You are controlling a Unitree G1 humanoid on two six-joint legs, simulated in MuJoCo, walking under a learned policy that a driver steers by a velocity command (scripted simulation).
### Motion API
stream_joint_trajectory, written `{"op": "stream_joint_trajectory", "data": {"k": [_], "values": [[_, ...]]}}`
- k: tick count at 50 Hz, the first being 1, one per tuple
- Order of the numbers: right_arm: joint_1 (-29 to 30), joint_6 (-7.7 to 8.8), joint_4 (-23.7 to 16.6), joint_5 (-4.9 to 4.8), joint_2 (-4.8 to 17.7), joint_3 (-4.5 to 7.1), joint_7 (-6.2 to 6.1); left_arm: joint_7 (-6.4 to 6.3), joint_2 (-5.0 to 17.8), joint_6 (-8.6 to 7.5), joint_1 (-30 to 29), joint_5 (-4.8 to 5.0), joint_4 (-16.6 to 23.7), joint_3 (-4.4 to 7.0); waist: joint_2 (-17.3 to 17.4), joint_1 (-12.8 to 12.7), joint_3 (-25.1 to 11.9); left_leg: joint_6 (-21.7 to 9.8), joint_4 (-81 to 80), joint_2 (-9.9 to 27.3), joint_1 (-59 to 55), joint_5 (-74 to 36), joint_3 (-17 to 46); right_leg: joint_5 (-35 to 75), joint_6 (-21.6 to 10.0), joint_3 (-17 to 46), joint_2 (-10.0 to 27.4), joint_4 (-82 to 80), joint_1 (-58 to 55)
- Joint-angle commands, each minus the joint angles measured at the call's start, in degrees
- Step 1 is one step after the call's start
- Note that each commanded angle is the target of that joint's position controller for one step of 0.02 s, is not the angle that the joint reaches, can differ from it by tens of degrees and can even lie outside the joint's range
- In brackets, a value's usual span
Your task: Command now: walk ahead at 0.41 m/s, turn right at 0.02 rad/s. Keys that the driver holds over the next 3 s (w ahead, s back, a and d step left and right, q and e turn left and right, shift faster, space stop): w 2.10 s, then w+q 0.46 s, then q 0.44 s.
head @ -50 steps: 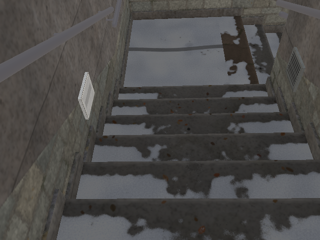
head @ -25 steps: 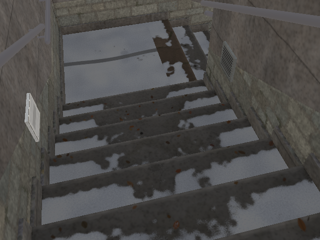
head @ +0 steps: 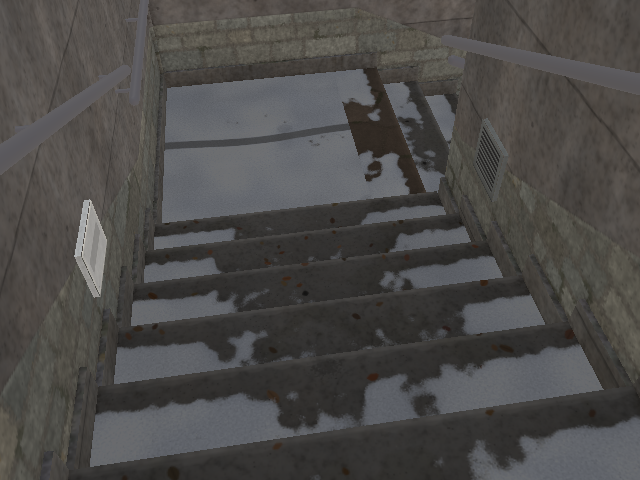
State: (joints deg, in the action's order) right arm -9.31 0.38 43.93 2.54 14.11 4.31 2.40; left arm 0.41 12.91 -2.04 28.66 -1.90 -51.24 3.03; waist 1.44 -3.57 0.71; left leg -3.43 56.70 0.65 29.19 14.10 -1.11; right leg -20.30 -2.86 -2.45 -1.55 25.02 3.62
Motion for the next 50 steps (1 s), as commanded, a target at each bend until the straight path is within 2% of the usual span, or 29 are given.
{"op": "stream_joint_trajectory", "data": {"k": [1, 3, 4, 7, 10, 11, 12, 14, 16, 17, 18, 20, 29, 31, 32, 33, 34, 35, 37, 38, 39, 40, 42, 43, 44, 45, 46, 48, 50], "values": [[3.5, 0.02, -3.1, -1.12, 5.8, 1.2, 0.41, -0.03, 10.9, -1.35, -0.9, 2.24, 1.9, 2.55, -5.6, 2.4, 5.5, 0.4, 1.4, 1.5, 9.4, -9.9, 2.2, 20.1, -10.8, 13.8, 16.1, -9.0, 1.3], [10.6, 0.27, -5.2, -1.22, 6.1, 1.74, 0.58, -0.49, 7.9, -2.12, 5.7, 1.72, -2.0, 1.83, -5.9, -1.0, 6.5, 0.7, -6.1, 2.2, 19.9, -20.5, 8.2, 13.4, -9.4, 13.7, 15.8, -4.9, -8.7], [7.5, 2.97, -4.8, 2.76, -5.7, -3.41, 1.78, -0.49, -3.5, -4.91, 12.7, -7.1, -6.9, -2.43, -4.4, -3.8, 8.7, 0.7, -13.3, 8.6, 29.5, -30.7, 11.4, 8.6, -11.3, 14.8, 19.9, -3.2, -14.0], [15.7, 2.66, -5.4, -0.96, 3.4, -0.11, 2.1, -1.3, 8.9, -3.43, -1.9, 3.66, -1.7, 0.55, -5.3, -1.3, 3.7, 1.6, -21.5, 1.0, -6.7, -45.9, 2.0, -1.1, -6.7, 7.2, 9.6, 0.1, 17.9], [17.4, 1.09, -4.5, -2.85, 0.7, -1.17, 1.49, -2.42, 6.8, -2.37, 1.7, 1.58, -3.9, 0.04, -5.5, -2.7, 10.2, 2.8, -23.2, 1.9, -8.6, -41.0, 1.7, -5.1, -6.1, 7.2, 9.3, 3.0, 21.2], [8.7, 2.37, -3.1, 4.96, -2.3, -4.36, 1.88, -0.28, 2.6, -3.21, 11.0, -7.49, -8.8, -3.35, -2.4, -3.2, 12.9, 0.4, -27.0, 7.6, -3.9, -40.1, 7.1, -8.2, -6.2, 10.2, 14.1, 7.0, 15.1], [17.7, 1.79, -2.9, -1.87, 2.3, -1.19, 0.65, -2.62, 6.9, -2.35, 1.8, -0.43, -5.0, 0.19, -5.7, -4.7, 13.4, 2.5, -31.6, 3.4, -0.5, -37.3, 1.7, -2.7, -6.2, 7.7, 8.9, 8.1, 11.5], [5.9, 2.7, 1.9, 4.3, 1.0, -3.3, 1.05, 0.02, 1.1, -1.32, 14.5, -6.37, -11.9, -4.15, 2.2, -3.2, 8.9, 0.9, -38.3, 10.3, -6.5, -35.5, 7.7, -0.8, -4.9, 14.5, 16.1, 18.9, 3.1], [-7.3, 2.65, 9.7, -1.23, 6.9, -0.06, -1.71, -3.65, 11.3, -0.25, 2.7, 0.07, -7.1, 1.05, 1.5, 3.1, 4.8, 1.6, -37.9, 2.0, -24.3, -29.2, -3.2, 17.1, -6.7, 5.6, 6.3, 41.0, 9.8], [-29.4, 4.17, 15.0, 1.93, 9.8, 1.52, 0.78, 4.16, 1.2, -0.21, 16.9, -8.89, -14.1, -4.59, 16.6, 10.3, -11.2, -5.3, -29.7, 7.5, -57.6, -36.1, 1.9, 2.4, 0.1, 7.3, 6.3, 59.8, 23.2], [-34.9, 3.25, 12.8, 3.43, 11.6, 1.2, 2.24, 7.88, -4.2, -0.93, 28.0, -6.08, -15.0, -4.0, 20.1, 8.2, -28.1, -15.8, -13.1, 16.1, -76.1, -49.5, 11.5, -25.3, 0.6, 6.8, -0.9, 86.1, 35.6], [-28.8, 3.95, 13.8, 2.81, 14.8, 1.92, 2.98, 8.13, 5.8, -3.68, -3.5, -0.37, 0.3, -1.85, 13.9, 13.4, -6.8, -20.2, -33.0, 24.5, -56.0, -0.6, 35.9, -15.9, -0.3, 4.9, -0.7, 97.8, 69.1], [-17.6, 9.21, 15.6, 3.74, 1.4, -5.51, -0.64, 4.81, -1.1, -0.96, -11.6, -5.21, 3.4, -4.52, 3.2, 1.9, 3.2, -13.7, -38.2, 9.7, 2.3, -11.7, 9.2, 31.7, -2.5, 5.1, 9.2, 37.8, 31.8], [-19.4, 5.73, 15.7, -6.38, 3.8, -3.7, -2.61, 0.43, 3.4, 0.51, -15.3, 2.82, 1.8, -1.58, 1.9, 1.7, 3.5, -8.7, -31.3, 6.9, -7.7, -17.7, 9.2, 40.8, 0.0, 4.7, 8.2, 25.0, 33.1], [-30.7, 7.69, 19.5, 4.54, -2.0, -6.21, -2.27, 3.28, -2.5, -0.97, -21.9, -6.21, 4.8, -5.65, -3.4, 8.8, 4.6, -11.6, -27.4, 11.6, -22.0, -9.4, 13.1, 46.9, 0.9, 10.0, 10.7, 21.4, 50.4], [-38.1, 7.57, 21.8, 4.94, -0.9, -5.53, -3.0, 3.6, -2.9, -1.42, -24.2, -5.64, 5.5, -5.15, -1.6, 10.8, 5.8, -12.7, -24.8, 14.7, -36.3, -9.2, 18.8, 42.5, 1.2, 11.3, 10.7, 18.0, 65.9], [-27.1, 5.42, 17.7, -4.52, 1.3, -4.14, -4.12, 1.51, 4.0, -1.64, -29.5, 0.96, 5.7, -1.59, 1.8, 8.2, 5.4, -10.9, -24.2, 8.7, -21.9, -5.0, 15.9, 43.1, 1.5, 7.4, 9.0, 12.1, 48.2], [-35.1, 6.15, 20.5, 4.04, -5.5, -7.28, -2.92, 3.27, -2.8, -1.85, -30.2, -5.41, 6.0, -6.17, -3.5, 10.9, 4.3, -11.2, -23.8, 8.5, -18.6, -1.2, 12.8, 55.4, 0.3, 5.9, 9.2, 7.5, 46.0], [-36.9, 5.85, 21.0, 3.49, -4.3, -7.33, -2.26, 4.25, -1.7, -1.3, -32.7, -5.52, 6.7, -5.71, 0.7, 11.8, 7.6, -12.2, -25.5, 8.7, -10.9, 4.7, 15.3, 50.9, 0.0, 3.0, 7.6, 8.8, 38.5], [-26.0, 4.82, 16.4, -4.48, 2.2, -4.26, -3.7, 2.65, 3.0, -0.6, -35.6, 2.84, 6.6, -2.23, -3.4, 9.7, 6.9, -9.7, -21.4, 7.2, -6.3, 0.4, 15.5, 46.4, 1.7, 3.4, 5.3, 11.0, 28.6], [-34.1, 5.55, 20.4, 2.9, -1.7, -6.96, -2.18, 4.51, -0.2, -0.48, -34.3, -4.06, 8.3, -5.77, -0.3, 10.4, 8.1, -11.1, -22.7, 9.2, -11.2, 0.7, 15.5, 43.6, 1.0, 3.4, 7.7, 5.7, 35.0], [-26.6, 4.46, 17.0, -3.43, 2.1, -4.06, -3.67, 2.56, 2.4, -0.66, -38.2, 3.17, 7.4, -2.54, -1.9, 12.4, 9.2, -8.7, -18.3, 6.4, -9.9, -4.0, 14.3, 40.2, 2.5, 1.7, 4.5, 5.8, 28.4], [-39.1, 5.72, 23.8, 1.11, -2.5, -6.1, -2.59, 4.94, 0.1, -0.05, -37.3, -4.87, 7.4, -5.06, 1.3, 14.0, 11.1, -11.2, -15.8, 11.7, -29.3, -6.5, 22.9, 34.5, 1.1, 7.8, 9.5, -5.7, 43.8], [-31.5, 3.4, 19.4, -0.74, 1.9, -3.59, -4.26, 1.89, 2.0, -1.41, -42.8, 4.3, 7.9, -3.02, -2.8, 17.3, 11.7, -8.8, -12.5, 4.9, -23.7, -12.7, 14.5, 35.9, 1.9, 1.5, 5.2, -7.6, 33.1], [-36.3, 4.1, 23.6, 3.32, -1.8, -5.63, -1.65, 3.92, -0.2, -1.34, -35.2, -3.55, 6.4, -5.5, -0.4, 13.2, 5.2, -9.3, -12.5, 8.4, -21.4, -14.2, 17.4, 37.3, -0.1, 2.4, 7.3, -7.2, 23.2], [-31.8, 2.19, 20.5, -1.5, 1.0, -3.44, -3.8, 1.27, 1.0, -1.82, -31.4, 3.29, 3.1, -2.77, -1.8, 12.5, 9.8, -8.4, -3.3, 5.1, -17.9, -18.7, 11.0, 33.7, 0.3, -1.3, 4.7, -9.6, 15.9], [-34.6, 2.88, 24.2, 6.25, -1.1, -5.49, 1.23, 3.37, 5.6, -2.27, -11.8, -2.42, -1.4, -1.76, -3.9, 3.4, -2.6, -5.3, 6.1, 4.3, -8.3, -21.1, 9.8, 46.8, -3.3, -1.7, 5.8, -5.5, -10.4], [-42.6, 4.16, 25.6, 3.32, -5.6, -5.84, 6.18, 4.63, 13.1, -1.66, 13.6, -3.33, -6.8, 1.78, -16.7, -3.2, -26.6, 1.6, 51.0, -2.6, 15.6, 30.7, 3.1, 78.5, -22.3, 10.9, 23.3, 18.3, -54.5], [-20.3, 5.89, 13.8, 0.18, 0.8, -4.04, 5.08, 4.35, 12.7, -1.14, 7.3, -4.26, -6.5, 2.77, -5.7, -5.7, -10.6, 2.4, 57.9, -1.4, 38.2, 28.6, 3.7, 45.0, -21.2, 22.8, 27.0, 4.2, -38.7]]}}
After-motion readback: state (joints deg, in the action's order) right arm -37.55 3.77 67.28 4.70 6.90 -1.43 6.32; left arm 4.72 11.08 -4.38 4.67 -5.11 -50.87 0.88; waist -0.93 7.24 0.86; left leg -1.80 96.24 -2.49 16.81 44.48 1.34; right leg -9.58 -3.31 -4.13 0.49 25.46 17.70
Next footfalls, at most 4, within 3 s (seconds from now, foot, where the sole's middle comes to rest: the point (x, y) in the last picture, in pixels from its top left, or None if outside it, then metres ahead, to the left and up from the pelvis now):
0.32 left None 0.29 0.19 -0.92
0.92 right None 0.64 -0.01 -1.07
1.44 left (270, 405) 0.92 0.27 -1.22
2.08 right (345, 332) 1.30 0.05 -1.37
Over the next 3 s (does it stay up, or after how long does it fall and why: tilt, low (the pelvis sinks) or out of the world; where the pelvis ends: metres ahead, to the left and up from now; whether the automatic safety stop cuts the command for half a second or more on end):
stays up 1.61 0.25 -0.78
